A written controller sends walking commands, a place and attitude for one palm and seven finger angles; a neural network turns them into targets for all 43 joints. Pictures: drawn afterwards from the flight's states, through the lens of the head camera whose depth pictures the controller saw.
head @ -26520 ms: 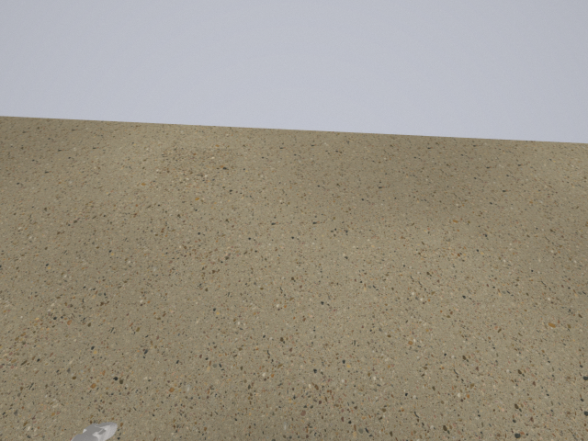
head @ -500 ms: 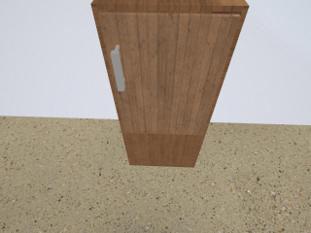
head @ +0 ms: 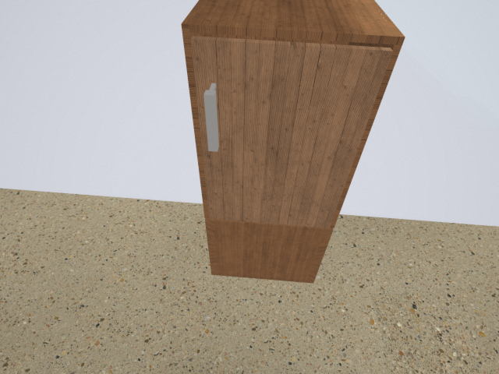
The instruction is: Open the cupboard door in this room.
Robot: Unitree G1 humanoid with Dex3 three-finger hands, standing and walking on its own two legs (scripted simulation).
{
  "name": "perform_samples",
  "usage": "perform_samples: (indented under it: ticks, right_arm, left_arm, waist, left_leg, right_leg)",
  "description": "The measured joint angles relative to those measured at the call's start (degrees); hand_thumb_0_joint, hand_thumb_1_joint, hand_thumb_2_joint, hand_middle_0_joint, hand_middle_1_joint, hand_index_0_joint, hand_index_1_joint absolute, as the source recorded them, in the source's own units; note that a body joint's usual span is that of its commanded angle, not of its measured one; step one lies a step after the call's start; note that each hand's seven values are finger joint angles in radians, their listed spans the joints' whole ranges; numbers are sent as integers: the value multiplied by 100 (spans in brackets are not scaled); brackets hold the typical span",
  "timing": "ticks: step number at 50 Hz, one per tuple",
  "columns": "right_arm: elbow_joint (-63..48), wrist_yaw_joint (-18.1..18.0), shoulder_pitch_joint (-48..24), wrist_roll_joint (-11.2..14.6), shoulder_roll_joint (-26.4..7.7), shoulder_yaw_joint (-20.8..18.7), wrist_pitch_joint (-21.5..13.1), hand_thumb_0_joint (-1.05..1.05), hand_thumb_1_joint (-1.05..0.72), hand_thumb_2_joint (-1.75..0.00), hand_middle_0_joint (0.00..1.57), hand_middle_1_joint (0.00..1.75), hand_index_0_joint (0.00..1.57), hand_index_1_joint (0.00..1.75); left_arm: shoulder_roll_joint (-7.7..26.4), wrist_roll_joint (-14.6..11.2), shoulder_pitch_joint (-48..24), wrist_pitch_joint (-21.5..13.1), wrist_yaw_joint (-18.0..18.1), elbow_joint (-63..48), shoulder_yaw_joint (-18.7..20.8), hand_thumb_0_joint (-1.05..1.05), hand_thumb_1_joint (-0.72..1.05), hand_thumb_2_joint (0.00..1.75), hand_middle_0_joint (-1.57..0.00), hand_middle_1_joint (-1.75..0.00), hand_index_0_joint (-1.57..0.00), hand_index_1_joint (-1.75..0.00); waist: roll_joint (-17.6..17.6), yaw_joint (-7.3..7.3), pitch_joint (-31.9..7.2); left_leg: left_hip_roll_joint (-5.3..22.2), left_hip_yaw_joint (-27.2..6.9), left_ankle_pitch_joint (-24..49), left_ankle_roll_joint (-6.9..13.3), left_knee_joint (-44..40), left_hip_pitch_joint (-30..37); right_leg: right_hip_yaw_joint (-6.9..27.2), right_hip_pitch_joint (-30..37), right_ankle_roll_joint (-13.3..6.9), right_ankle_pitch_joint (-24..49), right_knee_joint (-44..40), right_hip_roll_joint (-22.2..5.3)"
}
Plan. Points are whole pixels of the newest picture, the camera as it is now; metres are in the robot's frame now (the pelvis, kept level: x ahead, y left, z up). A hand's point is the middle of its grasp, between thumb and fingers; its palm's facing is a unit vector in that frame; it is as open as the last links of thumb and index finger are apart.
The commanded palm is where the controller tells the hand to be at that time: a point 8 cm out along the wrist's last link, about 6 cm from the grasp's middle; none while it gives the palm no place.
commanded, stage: shuffle to correct the standing spot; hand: left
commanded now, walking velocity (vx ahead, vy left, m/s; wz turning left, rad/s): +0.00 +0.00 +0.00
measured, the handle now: (213, 117) +0.65 +0.13 +0.08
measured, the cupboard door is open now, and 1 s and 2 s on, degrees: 0 0 0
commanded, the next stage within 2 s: come to a stop and stand still in 0.52 s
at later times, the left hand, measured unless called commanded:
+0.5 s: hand out of the picture -0.04 +0.14 -0.18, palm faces +0.08 -0.99 -0.12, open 7.4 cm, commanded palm none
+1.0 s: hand (177, 368) +0.18 +0.15 -0.18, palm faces +0.01 -0.97 -0.24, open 7.4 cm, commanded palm none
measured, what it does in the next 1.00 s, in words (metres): walks ahead: right foot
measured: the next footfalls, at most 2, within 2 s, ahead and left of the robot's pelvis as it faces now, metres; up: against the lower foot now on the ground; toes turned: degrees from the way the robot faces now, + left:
right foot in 0.86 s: +0.21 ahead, -0.18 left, +0.00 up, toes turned -8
right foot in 1.42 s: +0.09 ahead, -0.13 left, +0.00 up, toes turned -5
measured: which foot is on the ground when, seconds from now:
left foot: down 0.00-1.00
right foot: down 0.00-0.54, up 0.56-0.84, down 0.86-1.00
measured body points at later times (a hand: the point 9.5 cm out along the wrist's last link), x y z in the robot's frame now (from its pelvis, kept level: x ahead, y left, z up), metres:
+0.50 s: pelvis +0.05 +0.00 -0.01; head +0.05 +0.02 +0.44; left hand -0.04 +0.20 -0.17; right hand +0.02 -0.22 -0.16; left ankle +0.07 +0.09 -0.73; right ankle +0.00 -0.11 -0.74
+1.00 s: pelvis +0.10 -0.03 -0.01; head +0.13 -0.04 +0.43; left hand +0.18 +0.20 -0.16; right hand +0.07 -0.25 -0.18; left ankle +0.07 +0.07 -0.72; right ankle +0.17 -0.18 -0.74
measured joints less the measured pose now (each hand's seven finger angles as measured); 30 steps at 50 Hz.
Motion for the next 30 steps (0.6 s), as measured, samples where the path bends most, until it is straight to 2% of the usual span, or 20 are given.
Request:
perform_samples:
  ticks: [6,15,21,23,25,27,28,30]
  right_arm:
    - [226,-16,220,-8,102,13,72,1,-90,-90,20,29,20,30]
    - [506,-37,795,1,543,-14,124,1,-90,-90,20,30,20,30]
    - [597,-61,1032,29,713,-71,107,1,-90,-90,20,30,20,30]
    - [605,-57,1039,29,754,-81,78,1,-90,-90,20,30,20,30]
    - [590,-57,1011,35,793,-93,20,1,-90,-90,20,30,20,30]
    - [568,-75,945,34,841,-92,-86,1,-90,-90,20,29,20,30]
    - [555,-91,894,19,872,-99,-142,1,-90,-90,20,29,20,30]
    - [490,-140,821,-8,908,-104,-249,1,-90,-90,20,29,20,30]
  left_arm:
    - [-81,8,239,50,29,209,1,1,90,90,-20,-30,-20,-30]
    - [-507,47,868,108,-57,421,24,1,90,90,-20,-29,-20,-29]
    - [-797,24,1184,-1,-28,460,74,1,90,90,-20,-29,-20,-30]
    - [-869,15,1266,-70,8,495,104,1,90,90,-20,-29,-20,-30]
    - [-917,22,1322,-105,28,551,124,1,90,90,-20,-30,-20,-30]
    - [-937,12,1357,-85,30,609,137,1,90,90,-20,-30,-20,-30]
    - [-945,11,1351,-48,24,650,142,1,90,90,-20,-30,-20,-30]
    - [-970,49,1266,67,1,706,133,1,90,90,-20,-30,-20,-30]
  waist:
    - [-56,-15,8]
    - [-114,-19,30]
    - [7,10,19]
    - [20,7,27]
    - [-2,2,42]
    - [-100,7,72]
    - [-181,25,80]
    - [-232,16,83]
  left_leg:
    - [-39,7,-8,7,-58,-39]
    - [-32,72,-265,57,264,-89]
    - [109,-8,-893,16,833,-268]
    - [173,29,-1154,10,1201,-393]
    - [205,126,-1262,12,1224,-400]
    - [184,249,-807,58,1018,-273]
    - [152,343,-814,89,1053,-226]
    - [153,517,-980,131,988,-78]
  right_leg:
    - [4,-41,34,24,-55,-38]
    - [56,-127,-27,-281,316,-56]
    - [-15,-54,-59,-461,344,79]
    - [-70,19,-75,-526,330,119]
    - [-110,102,-64,-623,363,118]
    - [-73,97,-21,-821,612,57]
    - [-26,-17,-54,-910,914,-7]
    - [30,-493,-120,-1198,1993,-58]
